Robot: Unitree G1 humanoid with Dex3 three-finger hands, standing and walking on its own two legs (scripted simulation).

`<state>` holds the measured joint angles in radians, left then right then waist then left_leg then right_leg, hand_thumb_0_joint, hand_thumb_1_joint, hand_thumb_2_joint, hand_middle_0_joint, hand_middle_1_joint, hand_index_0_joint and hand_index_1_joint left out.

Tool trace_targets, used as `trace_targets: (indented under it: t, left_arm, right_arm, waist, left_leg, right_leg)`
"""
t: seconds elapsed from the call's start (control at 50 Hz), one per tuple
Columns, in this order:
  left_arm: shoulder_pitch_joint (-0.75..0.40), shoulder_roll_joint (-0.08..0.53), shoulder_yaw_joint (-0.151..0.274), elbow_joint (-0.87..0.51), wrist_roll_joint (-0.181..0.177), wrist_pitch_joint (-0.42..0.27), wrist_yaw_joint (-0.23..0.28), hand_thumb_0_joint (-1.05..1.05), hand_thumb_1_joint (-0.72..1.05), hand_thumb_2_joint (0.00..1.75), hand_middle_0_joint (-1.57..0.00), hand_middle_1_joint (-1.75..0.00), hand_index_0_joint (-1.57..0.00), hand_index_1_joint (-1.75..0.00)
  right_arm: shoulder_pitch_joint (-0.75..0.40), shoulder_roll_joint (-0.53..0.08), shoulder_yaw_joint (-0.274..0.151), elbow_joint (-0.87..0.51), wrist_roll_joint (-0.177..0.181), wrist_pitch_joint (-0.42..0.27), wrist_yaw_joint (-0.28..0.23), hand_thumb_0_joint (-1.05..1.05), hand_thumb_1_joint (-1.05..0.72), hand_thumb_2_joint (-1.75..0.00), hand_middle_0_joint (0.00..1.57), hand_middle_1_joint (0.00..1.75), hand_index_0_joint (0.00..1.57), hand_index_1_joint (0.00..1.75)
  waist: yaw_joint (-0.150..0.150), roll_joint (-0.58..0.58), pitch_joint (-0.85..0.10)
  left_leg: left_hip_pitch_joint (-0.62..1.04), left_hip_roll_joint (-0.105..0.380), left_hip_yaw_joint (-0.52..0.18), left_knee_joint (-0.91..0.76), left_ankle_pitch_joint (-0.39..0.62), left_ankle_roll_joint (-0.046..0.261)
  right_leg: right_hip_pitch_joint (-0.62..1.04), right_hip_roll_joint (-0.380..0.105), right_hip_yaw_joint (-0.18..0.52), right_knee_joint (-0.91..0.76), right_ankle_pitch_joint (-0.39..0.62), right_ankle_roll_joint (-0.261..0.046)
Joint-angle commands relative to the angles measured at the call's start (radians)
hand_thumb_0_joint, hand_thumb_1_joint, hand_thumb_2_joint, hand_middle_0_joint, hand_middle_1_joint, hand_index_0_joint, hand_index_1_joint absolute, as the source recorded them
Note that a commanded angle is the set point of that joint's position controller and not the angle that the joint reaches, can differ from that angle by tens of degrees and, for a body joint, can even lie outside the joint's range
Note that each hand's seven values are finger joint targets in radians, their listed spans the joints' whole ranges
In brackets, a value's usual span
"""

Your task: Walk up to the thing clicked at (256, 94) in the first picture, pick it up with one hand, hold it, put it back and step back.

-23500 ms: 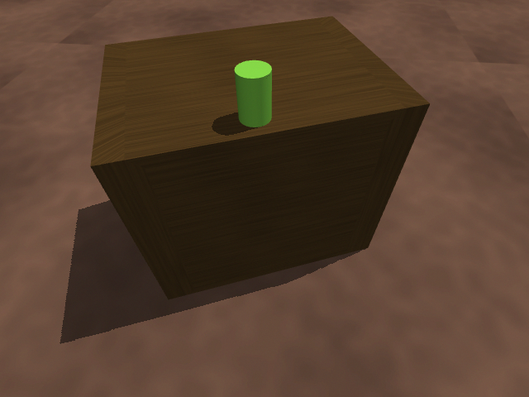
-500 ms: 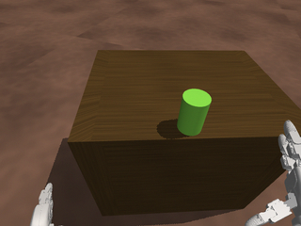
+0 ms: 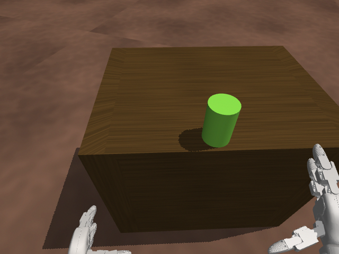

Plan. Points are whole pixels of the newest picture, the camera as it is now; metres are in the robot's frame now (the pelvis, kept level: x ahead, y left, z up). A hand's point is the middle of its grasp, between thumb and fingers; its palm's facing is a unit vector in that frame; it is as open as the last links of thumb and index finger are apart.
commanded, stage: home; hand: right
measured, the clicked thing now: (219, 121) +0.46 -0.15 +0.05
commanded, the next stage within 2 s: none
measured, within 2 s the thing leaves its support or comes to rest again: neither
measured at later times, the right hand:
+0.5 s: hand (244, 233) +0.19 -0.18 -0.10, palm faces +0.10 +0.98 -0.20, open 17.4 cm
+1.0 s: hand (258, 246) +0.17 -0.22 -0.13, palm faces -0.06 +0.94 -0.33, open 17.3 cm
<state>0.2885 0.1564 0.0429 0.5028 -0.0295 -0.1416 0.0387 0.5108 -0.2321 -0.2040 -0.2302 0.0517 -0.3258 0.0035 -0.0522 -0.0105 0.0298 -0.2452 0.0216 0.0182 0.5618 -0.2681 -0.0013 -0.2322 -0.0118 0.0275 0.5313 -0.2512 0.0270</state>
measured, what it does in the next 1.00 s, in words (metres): stands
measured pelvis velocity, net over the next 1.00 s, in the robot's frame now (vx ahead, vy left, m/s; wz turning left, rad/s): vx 0.03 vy -0.01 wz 0.02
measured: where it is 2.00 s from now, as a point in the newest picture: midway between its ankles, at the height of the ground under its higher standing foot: outside the picture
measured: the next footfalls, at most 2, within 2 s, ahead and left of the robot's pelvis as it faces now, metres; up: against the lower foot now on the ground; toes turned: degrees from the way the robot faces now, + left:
none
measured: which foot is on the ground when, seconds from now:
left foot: down 0.00-1.00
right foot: down 0.00-1.00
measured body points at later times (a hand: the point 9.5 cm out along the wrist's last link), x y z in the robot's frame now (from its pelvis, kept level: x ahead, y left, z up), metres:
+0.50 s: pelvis +0.02 -0.01 +0.00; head +0.04 -0.02 +0.45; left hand +0.18 +0.22 -0.09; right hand +0.18 -0.23 -0.08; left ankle +0.02 +0.12 -0.73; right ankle +0.03 -0.14 -0.73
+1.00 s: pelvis +0.03 -0.01 -0.01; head +0.02 -0.01 +0.44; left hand +0.15 +0.27 -0.11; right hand +0.17 -0.27 -0.10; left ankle +0.02 +0.12 -0.73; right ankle +0.03 -0.14 -0.73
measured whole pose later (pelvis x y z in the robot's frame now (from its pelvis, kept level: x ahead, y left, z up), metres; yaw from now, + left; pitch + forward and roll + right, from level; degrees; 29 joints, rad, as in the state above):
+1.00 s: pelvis +0.03 -0.01 -0.01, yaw +1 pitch -1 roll +0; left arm 0.20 0.29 0.01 0.78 0.03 -0.02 0.00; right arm 0.23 -0.29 0.01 0.73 -0.04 -0.05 -0.02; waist 0.02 0.00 -0.01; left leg -0.27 0.01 0.00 0.61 -0.32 -0.01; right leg -0.26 -0.02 0.01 0.61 -0.33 0.02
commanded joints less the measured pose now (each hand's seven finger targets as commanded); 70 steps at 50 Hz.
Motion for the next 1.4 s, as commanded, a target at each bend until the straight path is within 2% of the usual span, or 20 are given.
trace_targets:
  t: [0.0, 0.04, 0.08, 0.22, 0.32, 0.34, 0.36, 0.4, 0.44, 0.54, 0.56, 0.78, 0.8, 0.82, 0.84, 0.88, 0.94, 1.0, 1.18, 1.38]
  left_arm:
    - [-0.097, 0.189, 0.113, -0.079, 0.010, -0.047, 0.008, 0.00, 0.43, 0.63, -0.15, -0.22, -0.15, -0.22]
    - [-0.085, 0.229, 0.151, -0.086, 0.015, -0.053, 0.009, 0.00, 0.50, 0.67, -0.16, -0.23, -0.16, -0.23]
    - [-0.092, 0.202, 0.132, -0.085, 0.017, -0.053, 0.007, 0.00, 0.62, 0.74, -0.17, -0.25, -0.17, -0.25]
    - [-0.214, 0.039, -0.050, -0.090, 0.015, -0.041, 0.026, 0.00, 0.90, 0.90, -0.20, -0.30, -0.20, -0.30]
    - [-0.106, 0.142, 0.010, -0.043, 0.024, -0.013, 0.044, 0.00, 0.90, 0.90, -0.20, -0.30, -0.20, -0.30]
    - [-0.096, 0.201, 0.012, 0.048, 0.041, -0.003, 0.042, 0.00, 0.90, 0.90, -0.20, -0.30, -0.20, -0.30]
    - [-0.115, 0.174, -0.007, 0.024, 0.038, -0.008, 0.040, 0.00, 0.90, 0.90, -0.20, -0.30, -0.20, -0.30]
    - [-0.130, 0.165, -0.011, 0.008, 0.035, -0.009, 0.041, 0.00, 0.90, 0.90, -0.20, -0.30, -0.20, -0.30]
    - [-0.133, 0.164, -0.016, 0.012, 0.035, -0.004, 0.037, 0.00, 0.90, 0.90, -0.20, -0.30, -0.20, -0.30]
    - [-0.130, 0.170, -0.006, 0.015, 0.033, 0.010, 0.033, 0.00, 0.90, 0.90, -0.20, -0.30, -0.20, -0.30]
    - [-0.127, 0.167, -0.010, 0.018, 0.033, 0.015, 0.031, 0.00, 0.90, 0.90, -0.20, -0.30, -0.20, -0.30]
    - [-0.133, 0.170, -0.002, 0.016, 0.023, 0.057, 0.033, 0.00, 0.90, 0.90, -0.20, -0.30, -0.20, -0.30]
    - [-0.127, 0.174, 0.000, 0.017, 0.024, 0.060, 0.033, 0.00, 0.90, 0.90, -0.20, -0.30, -0.20, -0.30]
    - [-0.083, 0.352, 0.041, 0.138, 0.086, 0.075, 0.007, 0.00, 0.90, 0.90, -0.20, -0.30, -0.20, -0.30]
    - [-0.078, 0.354, 0.047, 0.150, 0.088, 0.083, -0.003, 0.00, 0.90, 0.90, -0.20, -0.30, -0.20, -0.30]
    - [-0.077, 0.328, 0.037, 0.162, 0.076, 0.089, -0.011, 0.00, 0.90, 0.90, -0.20, -0.30, -0.20, -0.30]
    - [-0.105, 0.323, 0.021, 0.203, 0.059, 0.094, -0.029, 0.00, 0.90, 0.90, -0.20, -0.30, -0.20, -0.30]
    - [-0.136, 0.344, 0.015, 0.248, 0.062, 0.102, -0.035, 0.00, 0.90, 0.90, -0.20, -0.30, -0.20, -0.30]
    - [-0.157, 0.391, -0.006, 0.391, 0.053, 0.113, -0.041, 0.00, 0.90, 0.90, -0.20, -0.30, -0.20, -0.30]
    - [-0.143, 0.435, -0.015, 0.508, 0.050, 0.122, -0.045, 0.00, 0.90, 0.90, -0.20, -0.30, -0.20, -0.30]
  right_arm:
    - [0.019, -0.145, -0.048, -0.096, 0.003, -0.026, -0.013, 0.00, 0.48, -0.10, 0.06, 0.07, 0.06, 0.07]
    - [0.019, -0.127, -0.024, -0.067, -0.005, -0.008, -0.013, 0.00, 0.51, -0.08, 0.06, 0.06, 0.06, 0.06]
    - [-0.003, -0.118, 0.001, -0.035, -0.013, 0.007, -0.019, 0.00, 0.55, -0.05, 0.05, 0.05, 0.05, 0.05]
    - [-0.175, -0.013, 0.178, 0.279, -0.040, 0.060, -0.031, 0.00, 0.57, -0.04, 0.05, 0.05, 0.05, 0.05]
    - [-0.193, -0.103, 0.108, 0.482, -0.049, 0.101, -0.047, 0.00, 0.54, -0.06, 0.05, 0.05, 0.05, 0.05]
    - [-0.221, -0.155, 0.005, 0.464, -0.048, 0.097, -0.078, 0.00, 0.56, -0.05, 0.05, 0.05, 0.05, 0.05]
    - [-0.231, -0.096, 0.079, 0.509, -0.054, 0.106, -0.078, 0.00, 0.53, -0.06, 0.05, 0.06, 0.05, 0.06]
    - [-0.313, -0.128, 0.064, 0.462, -0.052, 0.116, -0.093, 0.00, 0.56, -0.05, 0.05, 0.05, 0.05, 0.05]
    - [-0.264, -0.055, 0.124, 0.565, -0.050, 0.137, -0.093, 0.00, 0.54, -0.06, 0.05, 0.05, 0.05, 0.05]
    - [-0.303, -0.045, 0.144, 0.516, -0.042, 0.153, -0.107, 0.00, 0.53, -0.07, 0.05, 0.06, 0.05, 0.06]
    - [-0.262, -0.007, 0.180, 0.578, -0.042, 0.162, -0.104, 0.00, 0.52, -0.07, 0.06, 0.06, 0.06, 0.06]
    - [-0.296, -0.061, 0.132, 0.568, -0.045, 0.191, -0.117, 0.00, 0.54, -0.06, 0.05, 0.05, 0.05, 0.05]
    - [-0.301, -0.034, 0.154, 0.578, -0.044, 0.197, -0.116, 0.00, 0.55, -0.05, 0.05, 0.05, 0.05, 0.05]
    - [-0.247, -0.292, 0.103, 0.766, -0.116, 0.219, -0.082, 0.00, 0.50, -0.08, 0.06, 0.06, 0.06, 0.06]
    - [-0.224, -0.299, 0.097, 0.791, -0.111, 0.232, -0.069, 0.00, 0.52, -0.07, 0.06, 0.06, 0.06, 0.06]
    - [-0.252, -0.251, 0.114, 0.809, -0.101, 0.238, -0.052, 0.00, 0.52, -0.07, 0.06, 0.06, 0.06, 0.06]
    - [-0.315, -0.247, 0.144, 0.877, -0.085, 0.240, -0.030, 0.00, 0.55, -0.06, 0.05, 0.05, 0.05, 0.05]
    - [-0.338, -0.266, 0.155, 0.951, -0.085, 0.248, -0.021, 0.00, 0.55, -0.06, 0.05, 0.05, 0.05, 0.05]
    - [-0.375, -0.330, 0.173, 1.134, -0.074, 0.270, -0.013, 0.00, 0.55, -0.05, 0.05, 0.05, 0.05, 0.05]
    - [-0.376, -0.360, 0.183, 1.246, -0.071, 0.288, -0.008, 0.00, 0.54, -0.06, 0.05, 0.05, 0.05, 0.05]
  waist:
    - [0.024, -0.091, -0.018]
    - [0.044, -0.090, -0.081]
    - [0.042, -0.044, -0.114]
    - [0.057, 0.065, -0.114]
    - [0.060, -0.037, -0.180]
    - [0.017, -0.067, -0.149]
    - [0.054, -0.072, -0.131]
    - [0.048, -0.111, -0.163]
    - [0.057, -0.076, -0.118]
    - [0.050, -0.024, -0.165]
    - [0.051, -0.002, -0.142]
    - [0.037, 0.023, -0.170]
    - [0.045, 0.019, -0.176]
    - [0.045, -0.028, -0.175]
    - [0.046, -0.031, -0.243]
    - [0.054, -0.031, -0.218]
    - [0.062, 0.012, -0.109]
    - [0.058, 0.015, -0.043]
    - [0.057, 0.009, -0.037]
    - [0.056, 0.022, 0.028]
  left_leg:
    - [-0.029, -0.020, 0.050, -0.110, 0.009, 0.009]
    - [-0.015, -0.027, 0.060, -0.093, 0.070, 0.013]
    - [0.001, -0.029, 0.066, -0.090, 0.102, 0.012]
    - [-0.031, -0.020, 0.042, -0.091, 0.090, 0.002]
    - [-0.009, -0.013, 0.030, -0.061, 0.175, 0.004]
    - [-0.008, -0.021, 0.025, -0.052, 0.146, 0.012]
    - [-0.014, -0.021, 0.021, -0.056, 0.131, 0.011]
    - [0.013, -0.020, 0.017, -0.069, 0.120, 0.014]
    - [-0.006, -0.028, 0.026, -0.063, 0.126, 0.015]
    - [0.015, -0.030, 0.034, -0.058, 0.190, 0.010]
    - [0.005, -0.033, 0.037, -0.056, 0.196, 0.010]
    - [0.024, -0.023, 0.019, -0.058, 0.230, -0.003]
    - [0.019, -0.028, 0.022, -0.051, 0.241, 0.000]
    - [0.069, 0.075, -0.071, 0.019, 0.391, 0.033]
    - [0.099, 0.087, -0.072, 0.037, 0.458, 0.054]
    - [0.066, 0.078, -0.074, 0.017, 0.407, 0.056]
    - [0.007, 0.078, -0.088, -0.050, 0.228, 0.051]
    - [-0.010, 0.077, -0.100, -0.093, 0.177, 0.047]
    - [0.049, 0.081, -0.123, -0.184, 0.119, 0.037]
    - [0.014, 0.083, -0.146, -0.288, -0.107, 0.034]
  right_leg:
    - [-0.039, 0.022, -0.053, -0.122, 0.000, -0.031]
    - [0.008, 0.011, -0.043, -0.110, 0.065, -0.025]
    - [0.020, 0.007, -0.034, -0.097, 0.105, -0.029]
    - [-0.017, 0.008, -0.042, -0.062, 0.089, -0.042]
    - [-0.001, 0.018, -0.056, -0.045, 0.159, -0.032]
    - [-0.037, 0.023, -0.052, -0.033, 0.128, -0.028]
    - [-0.043, 0.022, -0.057, -0.035, 0.105, -0.028]
    - [-0.030, 0.024, -0.060, -0.042, 0.090, -0.026]
    - [-0.051, 0.015, -0.055, -0.043, 0.097, -0.025]
    - [-0.024, 0.011, -0.050, -0.029, 0.162, -0.031]
    - [-0.022, 0.009, -0.051, -0.028, 0.174, -0.031]
    - [-0.014, 0.022, -0.073, -0.018, 0.195, -0.038]
    - [-0.005, 0.016, -0.069, -0.020, 0.209, -0.036]
    - [-0.016, -0.077, 0.031, 0.026, 0.382, -0.057]
    - [0.030, -0.080, 0.025, 0.057, 0.419, -0.068]
    - [0.035, -0.086, 0.034, 0.037, 0.368, -0.069]
    - [-0.010, -0.078, 0.037, -0.018, 0.184, -0.067]
    - [-0.024, -0.077, 0.045, -0.054, 0.113, -0.069]
    - [0.048, -0.090, 0.070, -0.172, 0.045, -0.067]
    - [0.034, -0.083, 0.080, -0.240, -0.101, -0.060]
